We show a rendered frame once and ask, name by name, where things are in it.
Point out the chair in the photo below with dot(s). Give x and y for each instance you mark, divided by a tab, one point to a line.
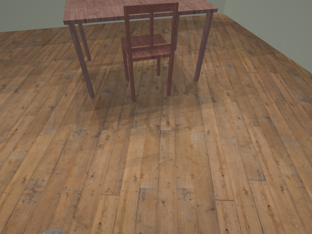
152	46

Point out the table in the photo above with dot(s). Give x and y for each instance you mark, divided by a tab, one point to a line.
89	11

